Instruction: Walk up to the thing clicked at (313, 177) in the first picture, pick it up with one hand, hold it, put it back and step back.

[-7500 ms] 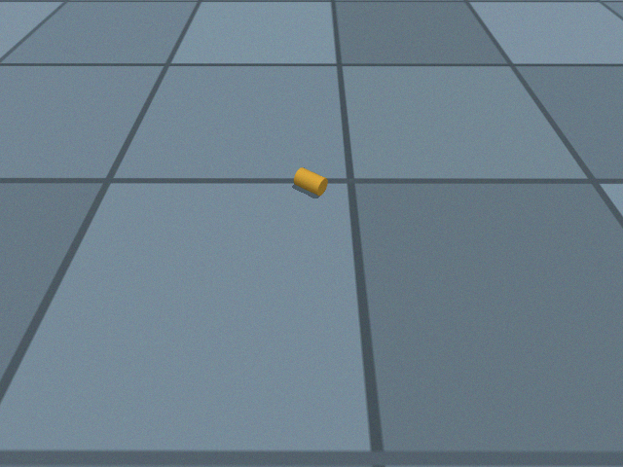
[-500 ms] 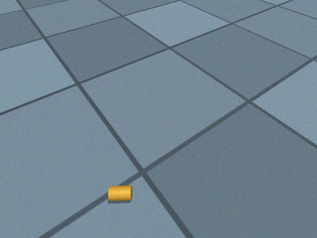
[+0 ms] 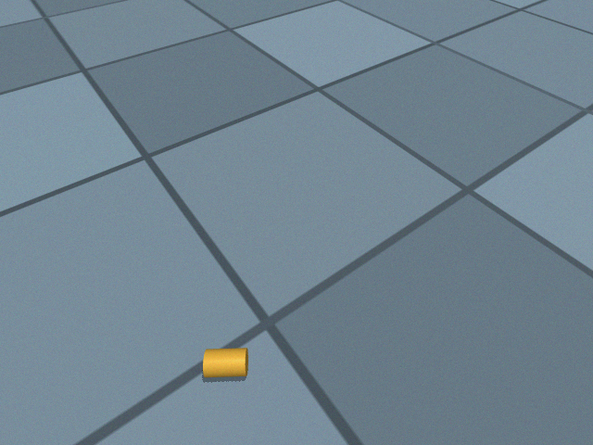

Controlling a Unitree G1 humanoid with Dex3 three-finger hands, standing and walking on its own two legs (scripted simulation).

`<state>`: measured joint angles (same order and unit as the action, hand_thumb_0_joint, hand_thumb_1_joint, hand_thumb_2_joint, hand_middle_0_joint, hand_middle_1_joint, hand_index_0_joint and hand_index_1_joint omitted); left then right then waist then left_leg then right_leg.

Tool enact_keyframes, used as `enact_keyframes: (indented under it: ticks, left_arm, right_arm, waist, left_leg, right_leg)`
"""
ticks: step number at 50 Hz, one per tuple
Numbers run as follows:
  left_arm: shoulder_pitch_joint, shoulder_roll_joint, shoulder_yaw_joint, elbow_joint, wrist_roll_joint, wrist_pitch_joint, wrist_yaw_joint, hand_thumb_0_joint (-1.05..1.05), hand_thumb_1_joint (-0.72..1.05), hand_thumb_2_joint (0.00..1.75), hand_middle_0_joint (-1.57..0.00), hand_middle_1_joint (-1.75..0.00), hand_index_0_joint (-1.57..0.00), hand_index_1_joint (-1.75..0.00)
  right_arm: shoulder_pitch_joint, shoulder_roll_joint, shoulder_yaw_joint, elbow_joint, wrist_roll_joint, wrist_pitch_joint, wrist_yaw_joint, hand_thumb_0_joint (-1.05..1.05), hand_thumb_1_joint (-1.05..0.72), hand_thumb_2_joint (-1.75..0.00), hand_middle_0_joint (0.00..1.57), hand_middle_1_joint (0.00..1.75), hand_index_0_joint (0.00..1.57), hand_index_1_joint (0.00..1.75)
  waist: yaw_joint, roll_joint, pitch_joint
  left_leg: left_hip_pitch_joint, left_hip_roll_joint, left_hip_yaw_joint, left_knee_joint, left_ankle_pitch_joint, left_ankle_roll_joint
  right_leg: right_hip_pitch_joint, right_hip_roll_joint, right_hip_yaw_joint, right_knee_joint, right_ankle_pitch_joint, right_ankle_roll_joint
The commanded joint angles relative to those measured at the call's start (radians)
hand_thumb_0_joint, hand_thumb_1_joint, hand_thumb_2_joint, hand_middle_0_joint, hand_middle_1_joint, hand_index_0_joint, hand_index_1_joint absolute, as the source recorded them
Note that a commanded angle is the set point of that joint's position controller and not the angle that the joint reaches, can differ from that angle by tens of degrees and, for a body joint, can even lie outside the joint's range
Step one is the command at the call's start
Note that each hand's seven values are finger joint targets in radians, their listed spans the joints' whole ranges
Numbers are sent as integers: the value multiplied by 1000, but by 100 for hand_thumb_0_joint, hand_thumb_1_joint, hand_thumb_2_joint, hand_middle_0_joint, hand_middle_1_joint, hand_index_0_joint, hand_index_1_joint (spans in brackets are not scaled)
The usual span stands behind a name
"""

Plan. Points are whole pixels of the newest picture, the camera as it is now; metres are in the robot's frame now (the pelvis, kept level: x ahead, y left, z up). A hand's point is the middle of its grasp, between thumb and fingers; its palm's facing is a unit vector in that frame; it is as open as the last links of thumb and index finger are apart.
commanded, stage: stand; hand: left
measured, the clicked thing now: (226, 362) +0.48 +0.25 -0.74
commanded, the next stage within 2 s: walk up in 0.84 s
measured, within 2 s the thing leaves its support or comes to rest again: neither
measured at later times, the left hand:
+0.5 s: hand out of the picture +0.07 +0.25 -0.16, palm faces -0.03 -0.94 -0.34, open 7.3 cm
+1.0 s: hand out of the picture +0.08 +0.25 -0.16, palm faces -0.01 -0.93 -0.36, open 7.3 cm
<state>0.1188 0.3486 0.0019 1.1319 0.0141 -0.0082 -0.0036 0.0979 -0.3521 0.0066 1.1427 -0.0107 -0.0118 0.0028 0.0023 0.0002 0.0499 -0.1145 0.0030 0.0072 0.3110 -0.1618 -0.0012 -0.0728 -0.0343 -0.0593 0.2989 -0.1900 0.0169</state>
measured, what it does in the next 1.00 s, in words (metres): stands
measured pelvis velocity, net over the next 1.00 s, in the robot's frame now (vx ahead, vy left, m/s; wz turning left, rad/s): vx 0.02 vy -0.02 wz -0.01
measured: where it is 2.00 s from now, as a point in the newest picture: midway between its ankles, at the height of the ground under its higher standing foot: outside the picture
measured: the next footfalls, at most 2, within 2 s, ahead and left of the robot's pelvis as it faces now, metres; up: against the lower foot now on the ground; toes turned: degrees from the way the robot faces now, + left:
left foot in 1.36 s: +0.16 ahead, +0.08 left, +0.00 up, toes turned +2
right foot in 1.62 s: +0.12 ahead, -0.17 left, +0.00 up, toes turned +0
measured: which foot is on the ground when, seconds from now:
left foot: down 0.00-1.00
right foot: down 0.00-1.00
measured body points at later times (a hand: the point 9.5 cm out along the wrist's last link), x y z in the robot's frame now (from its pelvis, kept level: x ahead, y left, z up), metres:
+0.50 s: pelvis +0.00 +0.00 +0.00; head +0.01 +0.00 +0.45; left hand +0.07 +0.30 -0.13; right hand +0.08 -0.30 -0.13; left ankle +0.01 +0.12 -0.75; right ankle -0.02 -0.13 -0.75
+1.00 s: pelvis +0.02 -0.02 -0.01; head +0.02 -0.01 +0.44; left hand +0.08 +0.30 -0.14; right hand +0.07 -0.32 -0.13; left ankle +0.01 +0.12 -0.75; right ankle -0.02 -0.13 -0.75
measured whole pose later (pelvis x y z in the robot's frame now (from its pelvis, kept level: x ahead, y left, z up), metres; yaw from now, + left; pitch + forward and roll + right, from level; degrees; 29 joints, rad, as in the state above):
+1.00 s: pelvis +0.02 -0.02 -0.01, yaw -1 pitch -2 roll +1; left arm 0.17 0.39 0.06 1.08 0.04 0.01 -0.03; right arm 0.18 -0.34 -0.03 1.08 -0.03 -0.03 0.01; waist 0.00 -0.05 0.03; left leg -0.13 0.00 0.02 0.40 -0.24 0.00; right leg -0.15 -0.03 -0.03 0.51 -0.38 -0.03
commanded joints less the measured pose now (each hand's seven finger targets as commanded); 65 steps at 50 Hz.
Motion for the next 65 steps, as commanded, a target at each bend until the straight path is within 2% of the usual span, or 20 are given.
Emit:
enact_keyframes:
  ticks: [1,15,41,42,43,45,47,48,50,51,52,53,54,55,56,58,60,62,64,65]
  left_arm:
    - [-35,216,37,-63,-2,-21,12,0,90,90,-20,-30,-20,-30]
    - [-37,216,36,-65,-4,-22,13,0,90,90,-20,-30,-20,-30]
    - [-25,217,38,-70,-3,-22,14,0,90,90,-20,-30,-20,-30]
    - [-6,240,80,-97,11,-16,0,0,90,90,-20,-30,-20,-30]
    - [-14,233,82,-98,15,-9,-5,0,90,90,-20,-30,-20,-30]
    - [-11,206,83,-109,18,2,-13,0,90,90,-20,-30,-20,-30]
    - [4,205,95,-119,22,9,-18,0,90,90,-20,-30,-20,-30]
    - [21,205,99,-128,23,8,-21,0,90,90,-20,-30,-20,-30]
    - [74,187,99,-133,20,-1,-22,0,90,90,-20,-30,-20,-30]
    - [108,189,101,-127,20,-10,-16,0,90,90,-20,-30,-20,-30]
    - [133,220,109,-122,24,-20,-11,0,90,90,-20,-30,-20,-30]
    - [159,268,121,-122,19,-24,-6,0,90,90,-20,-30,-20,-30]
    - [150,301,128,-135,21,-21,-3,0,90,90,-20,-30,-20,-30]
    - [149,323,134,-163,31,-22,-3,0,90,90,-20,-30,-20,-30]
    - [133,305,135,-178,25,-19,-1,0,90,90,-20,-30,-20,-30]
    - [124,260,121,-204,14,-16,6,0,90,90,-20,-30,-20,-30]
    - [115,244,111,-216,12,-20,12,0,90,90,-20,-30,-20,-30]
    - [117,244,106,-234,8,-18,14,0,90,90,-20,-30,-20,-30]
    - [88,242,102,-253,7,-13,15,0,90,90,-20,-30,-20,-30]
    - [77,236,98,-251,2,-7,15,0,90,90,-20,-30,-20,-30]
  right_arm:
    - [-48,-216,-38,-61,0,-22,-12,0,-90,-90,20,30,20,30]
    - [-37,-207,-38,-59,0,-19,-11,0,-90,-90,20,30,20,30]
    - [-33,-212,-40,-71,1,-20,-12,0,-90,-90,20,30,20,30]
    - [21,-246,-69,-85,-8,-31,-11,0,-90,-90,20,30,20,30]
    - [47,-256,-77,-80,-12,-33,-12,0,-90,-90,20,30,20,30]
    - [68,-279,-90,-85,-16,-32,-14,0,-90,-90,20,30,20,30]
    - [54,-299,-105,-114,-23,-32,-18,0,-90,-90,20,30,20,30]
    - [40,-299,-107,-134,-25,-34,-18,0,-90,-90,20,30,20,30]
    - [3,-277,-101,-167,-27,-39,-15,0,-90,-90,20,30,20,30]
    - [-3,-251,-95,-176,-20,-38,-15,0,-90,-90,20,30,20,30]
    - [-19,-219,-88,-197,-11,-37,-13,0,-90,-90,20,30,20,30]
    - [-28,-176,-76,-219,-3,-36,-14,0,-90,-90,20,30,20,30]
    - [-34,-161,-73,-229,-6,-28,-19,0,-90,-90,20,30,20,30]
    - [-11,-176,-79,-236,-10,-24,-25,0,-90,-90,20,30,20,30]
    - [29,-191,-84,-227,-12,-23,-29,0,-90,-90,20,30,20,30]
    - [52,-202,-86,-221,-10,-22,-22,0,-90,-90,20,30,20,30]
    - [70,-185,-85,-231,-3,-20,-20,0,-90,-90,20,30,20,30]
    - [50,-181,-83,-245,-4,-17,-17,0,-90,-90,20,30,20,30]
    - [58,-170,-80,-242,-4,-20,-15,0,-90,-90,20,30,20,30]
    - [62,-172,-85,-231,-8,-23,-16,0,-90,-90,20,30,20,30]
  waist:
    - [2,-3,-86]
    - [-2,-4,-72]
    - [1,-2,-79]
    - [-3,-40,-117]
    - [-10,-21,-82]
    - [-14,56,-6]
    - [-15,90,63]
    - [-3,111,80]
    - [35,128,63]
    - [57,104,16]
    - [62,32,-14]
    - [67,-61,-33]
    - [68,-116,7]
    - [75,-130,21]
    - [59,-110,45]
    - [38,-121,45]
    - [25,-146,4]
    - [35,-136,-8]
    - [28,-136,-32]
    - [15,-117,-38]
  left_leg:
    - [28,135,-103,-37,200,16]
    - [14,132,-100,-44,162,16]
    - [35,137,-96,-34,188,20]
    - [53,112,-87,-6,40,53]
    - [43,126,-116,-25,-91,68]
    - [18,191,-220,-100,-350,117]
    - [-72,272,-312,-145,-421,185]
    - [-95,290,-321,-136,-365,204]
    - [-82,249,-247,-39,-129,182]
    - [-81,206,-179,48,43,139]
    - [-150,127,-85,174,143,87]
    - [-226,26,4,300,53,34]
    - [-342,-35,46,380,-293,13]
    - [-366,-15,-2,483,-423,16]
    - [-386,4,-41,531,-432,18]
    - [-412,12,-54,554,-362,34]
    - [-379,21,-49,498,-279,29]
    - [-326,23,-19,427,-229,25]
    - [-241,24,11,294,-160,29]
    - [-185,13,27,222,-92,32]
  right_leg:
    - [-2,-117,92,-41,128,-29]
    - [1,-120,99,-48,108,-32]
    - [6,-117,99,-44,146,-32]
    - [5,-58,53,14,-5,-51]
    - [-55,-48,49,47,-115,-58]
    - [-173,-15,22,128,-241,-56]
    - [-216,-5,36,256,-263,-54]
    - [-210,-13,57,276,-264,-59]
    - [-160,-21,63,168,-213,-67]
    - [-75,-29,79,69,-88,-73]
    - [29,-81,153,14,90,-87]
    - [106,-158,268,-25,193,-118]
    - [139,-233,335,-30,223,-171]
    - [113,-308,400,-30,261,-251]
    - [103,-310,383,-25,292,-260]
    - [155,-233,268,15,461,-210]
    - [173,-208,205,43,604,-194]
    - [142,-189,165,70,621,-186]
    - [105,-177,121,123,582,-180]
    - [65,-153,91,166,553,-161]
